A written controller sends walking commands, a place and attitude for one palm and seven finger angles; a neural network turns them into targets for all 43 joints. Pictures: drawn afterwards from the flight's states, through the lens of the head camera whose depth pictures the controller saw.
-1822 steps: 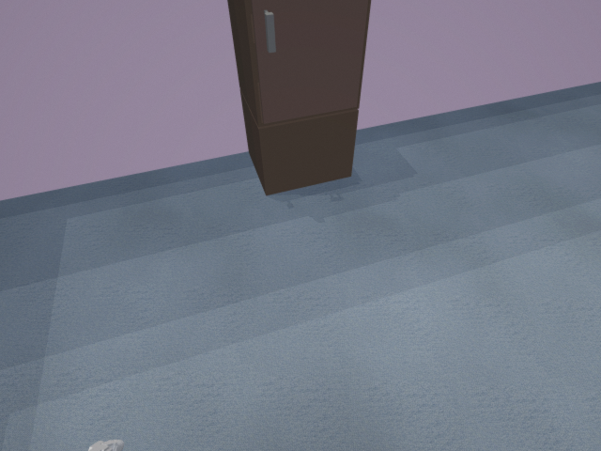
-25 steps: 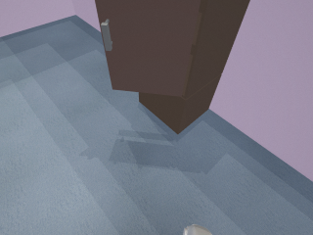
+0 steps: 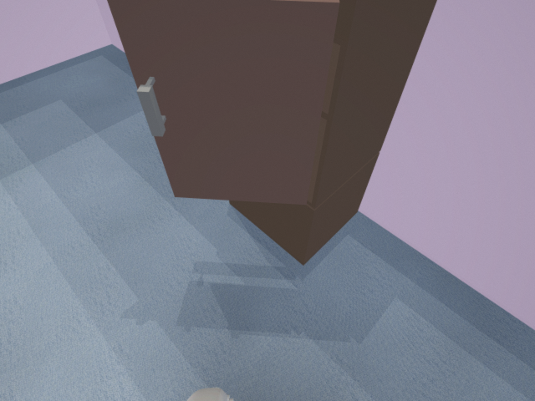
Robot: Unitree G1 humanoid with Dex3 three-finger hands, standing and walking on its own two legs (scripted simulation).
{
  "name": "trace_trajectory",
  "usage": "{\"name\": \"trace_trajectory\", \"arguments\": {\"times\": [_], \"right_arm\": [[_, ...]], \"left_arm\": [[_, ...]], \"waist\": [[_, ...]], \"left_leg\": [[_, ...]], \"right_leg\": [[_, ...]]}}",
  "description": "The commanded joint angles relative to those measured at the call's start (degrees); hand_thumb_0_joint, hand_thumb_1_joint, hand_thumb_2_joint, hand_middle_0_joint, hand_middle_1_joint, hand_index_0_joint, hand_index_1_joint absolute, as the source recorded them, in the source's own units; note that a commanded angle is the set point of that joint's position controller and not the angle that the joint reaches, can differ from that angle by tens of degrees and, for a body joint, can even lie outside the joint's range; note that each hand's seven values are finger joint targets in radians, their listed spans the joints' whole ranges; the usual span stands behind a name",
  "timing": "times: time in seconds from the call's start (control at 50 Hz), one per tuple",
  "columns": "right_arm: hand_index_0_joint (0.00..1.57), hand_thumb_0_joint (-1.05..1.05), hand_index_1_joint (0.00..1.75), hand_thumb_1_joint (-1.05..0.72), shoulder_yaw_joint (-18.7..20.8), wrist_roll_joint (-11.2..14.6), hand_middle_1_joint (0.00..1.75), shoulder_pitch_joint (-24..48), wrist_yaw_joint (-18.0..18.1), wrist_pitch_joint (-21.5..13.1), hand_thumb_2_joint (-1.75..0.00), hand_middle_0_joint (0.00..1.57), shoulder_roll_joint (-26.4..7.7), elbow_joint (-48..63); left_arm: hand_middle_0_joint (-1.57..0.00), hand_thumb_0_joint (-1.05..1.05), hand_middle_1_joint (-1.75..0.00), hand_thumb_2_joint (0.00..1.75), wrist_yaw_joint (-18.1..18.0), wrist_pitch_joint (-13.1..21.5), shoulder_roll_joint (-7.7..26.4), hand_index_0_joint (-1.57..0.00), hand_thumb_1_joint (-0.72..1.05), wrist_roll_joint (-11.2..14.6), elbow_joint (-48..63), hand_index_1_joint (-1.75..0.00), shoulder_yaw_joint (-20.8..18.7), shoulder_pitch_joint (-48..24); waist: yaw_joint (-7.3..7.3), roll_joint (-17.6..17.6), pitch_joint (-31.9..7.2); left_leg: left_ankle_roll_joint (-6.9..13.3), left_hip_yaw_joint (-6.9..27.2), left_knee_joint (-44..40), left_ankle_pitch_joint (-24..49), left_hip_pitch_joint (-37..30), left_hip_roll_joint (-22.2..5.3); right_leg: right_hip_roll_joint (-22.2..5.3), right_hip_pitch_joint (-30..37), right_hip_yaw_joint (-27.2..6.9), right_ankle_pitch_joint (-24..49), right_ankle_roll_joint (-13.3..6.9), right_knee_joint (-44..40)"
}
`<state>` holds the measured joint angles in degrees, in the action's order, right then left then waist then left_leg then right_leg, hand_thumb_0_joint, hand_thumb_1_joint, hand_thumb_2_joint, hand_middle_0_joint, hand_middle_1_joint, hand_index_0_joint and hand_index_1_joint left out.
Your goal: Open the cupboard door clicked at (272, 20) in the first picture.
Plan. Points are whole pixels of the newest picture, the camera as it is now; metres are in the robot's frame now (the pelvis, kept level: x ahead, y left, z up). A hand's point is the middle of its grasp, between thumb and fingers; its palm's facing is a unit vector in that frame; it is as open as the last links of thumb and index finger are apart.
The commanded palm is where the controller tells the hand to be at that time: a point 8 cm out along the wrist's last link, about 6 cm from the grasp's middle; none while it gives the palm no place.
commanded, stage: take the last steps up to it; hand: left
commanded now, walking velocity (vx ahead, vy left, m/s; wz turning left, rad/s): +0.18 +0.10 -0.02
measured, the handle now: (154, 106) +0.71 +0.29 +0.02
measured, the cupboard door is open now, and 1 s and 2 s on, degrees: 41 41 41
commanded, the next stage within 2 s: come to a stop and stand still in 0.08 s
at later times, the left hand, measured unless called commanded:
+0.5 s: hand (132, 384) +0.17 +0.25 -0.18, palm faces +0.01 -0.98 -0.20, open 7.4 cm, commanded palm none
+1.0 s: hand (149, 395) +0.16 +0.22 -0.18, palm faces +0.02 -0.98 -0.19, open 7.4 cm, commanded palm none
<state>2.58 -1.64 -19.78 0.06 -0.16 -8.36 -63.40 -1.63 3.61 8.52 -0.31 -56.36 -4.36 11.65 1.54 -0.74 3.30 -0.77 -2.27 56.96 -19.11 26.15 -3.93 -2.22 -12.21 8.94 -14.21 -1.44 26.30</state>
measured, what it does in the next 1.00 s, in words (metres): walks ahead: left foot, then right foot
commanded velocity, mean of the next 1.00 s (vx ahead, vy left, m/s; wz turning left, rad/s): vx -0.07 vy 0.00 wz -0.01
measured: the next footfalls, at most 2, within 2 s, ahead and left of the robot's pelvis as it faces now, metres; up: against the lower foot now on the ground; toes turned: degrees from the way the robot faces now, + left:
left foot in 0.18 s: +0.19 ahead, +0.16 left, +0.00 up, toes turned +6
right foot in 0.64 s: +0.13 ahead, -0.09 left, +0.00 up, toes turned -7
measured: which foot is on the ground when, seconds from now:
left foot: up 0.00-0.16, down 0.18-0.64, up 0.66-0.94, down 0.96-1.00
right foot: down 0.00-0.18, up 0.20-0.62, down 0.64-1.00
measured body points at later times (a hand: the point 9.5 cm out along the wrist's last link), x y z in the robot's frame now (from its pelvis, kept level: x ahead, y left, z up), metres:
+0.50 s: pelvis +0.11 +0.06 +0.00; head +0.16 +0.07 +0.45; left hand +0.17 +0.30 -0.16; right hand +0.19 -0.17 -0.15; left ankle +0.15 +0.16 -0.74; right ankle +0.09 -0.06 -0.69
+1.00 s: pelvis +0.10 +0.04 -0.01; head +0.12 +0.05 +0.44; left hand +0.16 +0.27 -0.16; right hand +0.12 -0.21 -0.16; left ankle +0.10 +0.14 -0.74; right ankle +0.09 -0.09 -0.74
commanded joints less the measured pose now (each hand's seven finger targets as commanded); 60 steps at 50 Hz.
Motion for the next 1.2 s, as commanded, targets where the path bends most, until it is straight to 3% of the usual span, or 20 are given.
{"name": "trace_trajectory", "arguments": {"times": [0.0,0.08,0.12,0.16,0.18,0.24,0.28,0.36,0.42,0.52,0.58,0.62,0.64,0.7,0.82,0.9,0.94,0.98,1.02,1.18], "right_arm": [[0.2,0.0,0.3,-0.9,0.2,0.3,0.3,-0.1,-1.1,-0.9,-0.9,0.2,0.3,3.9],[0.2,0.0,0.3,-0.9,0.4,0.3,0.3,2.1,-1.3,-1.9,-0.9,0.2,-1.9,5.5],[0.2,0.0,0.3,-0.9,1.0,0.2,0.3,-2.0,-0.9,-2.5,-0.9,0.2,-5.3,3.9],[0.2,0.0,0.3,-0.9,2.9,-0.8,0.3,-10.7,0.4,-2.5,-0.9,0.2,-14.9,3.1],[0.2,0.0,0.3,-0.9,2.3,-0.8,0.3,-9.7,1.0,-2.2,-0.9,0.2,-13.8,3.2],[0.2,0.0,0.3,-0.9,-0.4,-0.1,0.3,4.7,2.4,-2.5,-0.9,0.2,-8.4,6.5],[0.2,0.0,0.3,-0.9,-0.3,0.3,0.3,6.7,3.0,-2.1,-0.9,0.2,-9.5,5.9],[0.2,0.0,0.3,-0.9,1.7,0.4,0.3,6.2,3.6,-0.1,-0.9,0.2,-12.6,5.5],[0.2,0.0,0.3,-0.9,2.4,0.1,0.3,7.4,3.7,0.5,-0.9,0.2,-12.7,6.2],[0.2,0.0,0.3,-0.9,3.1,-0.1,0.3,8.7,3.0,0.9,-0.9,0.2,-13.0,6.7],[0.2,0.0,0.3,-0.9,3.2,0.6,0.3,8.6,2.1,1.3,-0.9,0.2,-11.7,7.1],[0.2,0.0,0.3,-0.9,1.9,1.3,0.3,7.7,1.0,2.0,-0.9,0.2,-5.7,8.7],[0.2,0.0,0.3,-0.9,1.8,1.1,0.3,9.3,1.0,2.8,-0.9,0.2,-5.4,9.4],[0.2,0.0,0.3,-0.9,1.6,1.1,0.3,7.9,1.3,3.0,-0.9,0.2,-6.6,7.0],[0.2,0.0,0.3,-0.9,0.9,1.2,0.3,8.2,0.7,2.5,-0.9,0.2,-5.7,6.2],[0.2,0.0,0.3,-0.9,0.6,1.0,0.3,2.9,1.0,1.5,-0.9,0.2,-5.5,4.1],[0.2,0.0,0.3,-0.9,0.8,0.7,0.3,3.8,1.2,0.7,-0.9,0.2,-8.5,4.4],[0.2,0.0,0.3,-0.9,0.4,0.4,0.3,6.8,1.3,0.9,-0.9,0.2,-9.1,4.7],[0.2,0.0,0.3,-0.9,0.2,0.4,0.3,7.3,1.5,0.8,-0.9,0.2,-8.9,4.8],[0.2,0.0,0.3,-0.9,-0.4,0.8,0.3,4.1,1.8,-0.3,-0.9,0.2,-7.3,2.8]], "left_arm": [[-0.2,0.0,-0.3,0.9,1.1,0.9,7.0,-0.2,0.9,-1.1,-0.7,-0.3,-0.6,5.5],[-0.2,0.0,-0.3,0.9,1.3,0.0,9.4,-0.2,0.9,-1.1,-2.2,-0.3,-0.9,5.3],[-0.2,0.0,-0.3,0.9,1.4,-0.9,8.5,-0.2,0.9,-1.0,-2.4,-0.3,-0.6,5.6],[-0.2,0.0,-0.3,0.9,1.5,-1.4,3.7,-0.2,0.9,-0.5,-0.3,-0.3,0.5,6.5],[-0.2,0.0,-0.3,0.9,0.7,-1.6,4.4,-0.2,0.9,-0.9,0.4,-0.3,1.2,4.2],[-0.2,0.0,-0.3,0.9,0.6,-2.7,3.2,-0.2,0.9,-0.1,-3.1,-0.3,2.0,7.1],[-0.2,0.0,-0.3,0.9,0.5,-4.0,3.9,-0.2,0.9,0.0,-4.3,-0.3,1.9,8.8],[-0.2,0.0,-0.3,0.9,0.4,-6.2,6.3,-0.2,0.9,-0.6,-1.2,-0.3,0.5,6.7],[-0.2,0.0,-0.3,0.9,0.4,-7.1,6.0,-0.2,0.9,-0.8,1.0,-0.3,-0.3,4.6],[-0.2,0.0,-0.3,0.9,0.5,-6.5,5.1,-0.2,0.9,-0.8,3.0,-0.3,0.0,3.1],[-0.2,0.0,-0.3,0.9,0.3,-5.2,7.1,-0.2,0.9,-1.0,2.5,-0.3,-0.1,6.5],[-0.2,0.0,-0.3,0.9,-0.2,-4.1,13.4,-0.2,0.9,-1.4,3.1,-0.3,-0.4,3.6],[-0.2,0.0,-0.3,0.9,-0.3,-3.9,13.5,-0.2,0.9,-1.3,3.5,-0.3,-0.1,3.3],[-0.2,0.0,-0.3,0.9,-0.7,-3.0,11.0,-0.2,0.9,-0.9,2.5,-0.3,0.6,0.0],[-0.2,0.0,-0.3,0.9,-0.7,-3.0,13.0,-0.2,0.9,-0.9,0.8,-0.3,0.0,1.9],[-0.2,0.0,-0.3,0.9,-0.6,-3.3,11.5,-0.2,0.9,-0.2,0.0,-0.3,0.0,-0.1],[-0.2,0.0,-0.3,0.9,-0.1,-3.9,7.8,-0.2,0.9,-0.1,0.3,-0.3,0.9,0.6],[-0.2,0.0,-0.3,0.9,-0.2,-5.1,6.5,-0.2,0.9,-0.5,-0.7,-0.3,1.3,0.0],[-0.2,0.0,-0.3,0.9,0.3,-5.1,6.0,-0.2,0.9,-0.6,-1.9,-0.3,1.7,1.4],[-0.2,0.0,-0.3,0.9,0.3,-3.6,5.5,-0.2,0.9,-0.6,-5.6,-0.3,2.9,4.8]], "waist": [[-1.72,7.0,-0.8],[-1.32,9.6,-0.8],[0.88,4.3,-1.7],[4.27,-16.3,-5.4],[4.32,-12.9,-5.2],[-1.94,-6.1,-2.6],[-2.29,-4.7,-6.0],[-1.07,-4.8,-6.5],[-1.16,-6.4,-6.0],[-1.19,-10.1,-7.4],[-3.19,-4.1,-8.1],[-2.13,14.0,-5.0],[-3.21,8.9,-5.0],[-1.58,14.1,-5.8],[-3.4,10.1,-3.7],[-1.24,7.9,-4.1],[-2.49,-2.4,-4.5],[-2.9,-7.1,-0.2],[-3.36,-6.3,1.8],[-2.1,1.2,-1.0]], "left_leg": [[-1.4,-2.8,-13.3,5.0,-2.5,-0.3],[-0.9,-4.9,-24.6,8.0,-9.8,2.3],[-0.5,-4.8,-30.6,9.1,-21.2,2.3],[8.8,18.7,-38.6,11.7,-30.0,-16.8],[11.2,21.2,-41.1,13.6,-25.1,-19.1],[10.6,10.3,-39.8,35.3,-13.2,-16.0],[10.0,5.9,-37.1,48.1,-16.6,-14.9],[11.6,7.0,-35.9,48.9,-18.8,-17.7],[12.0,6.6,-35.6,44.4,-17.6,-18.4],[9.9,5.6,-34.1,39.6,-17.0,-15.6],[5.1,2.8,-28.1,25.3,-12.3,-9.9],[-1.0,-3.7,-13.4,-10.7,-3.4,2.9],[-0.8,0.0,-6.7,-15.1,-4.8,3.3],[-1.6,2.9,-0.7,-11.0,-0.5,2.6],[-2.3,0.4,-16.7,-6.9,-5.4,3.6],[-1.0,0.2,-34.5,7.4,-17.2,3.1],[2.8,7.8,-35.2,17.8,-18.1,-5.4],[4.6,10.3,-41.1,4.8,-8.7,-6.2],[3.7,9.9,-44.0,-3.1,-6.2,-4.8],[2.6,6.2,-41.6,4.3,-13.8,-2.4]], "right_leg": [[-13.6,-1.7,-8.3,11.6,-6.6,-13.8],[-12.6,-1.7,-7.2,7.5,-4.6,-9.3],[-10.1,-7.4,-5.6,1.8,-2.6,-1.7],[0.6,-20.1,1.7,-20.8,1.5,24.4],[-0.2,-20.0,-3.9,-22.6,0.7,33.0],[-4.6,-11.4,-9.3,-13.8,2.0,30.0],[-3.4,-7.9,-8.1,-12.4,3.0,24.2],[-1.1,-10.9,-7.5,-13.0,2.8,26.4],[-0.5,-13.5,-9.2,-13.5,3.0,31.0],[0.4,-6.9,-6.2,-9.7,2.2,17.0],[-0.7,3.7,-6.5,7.2,1.4,-1.0],[-18.8,2.4,-22.5,25.6,-7.1,-7.9],[-20.7,-0.9,-22.1,29.8,-10.0,-8.2],[-15.3,6.5,-17.4,42.9,-9.3,-3.1],[-15.4,7.5,-17.7,34.7,-8.5,-4.2],[-11.8,1.4,-15.7,21.5,-4.2,-1.6],[-4.8,-2.0,-10.5,5.9,0.2,0.1],[-2.3,1.6,-7.2,-3.0,1.4,-0.1],[-2.1,2.6,-7.6,-1.3,1.1,-0.7],[-3.9,1.8,-9.9,4.1,0.7,-5.5]]}}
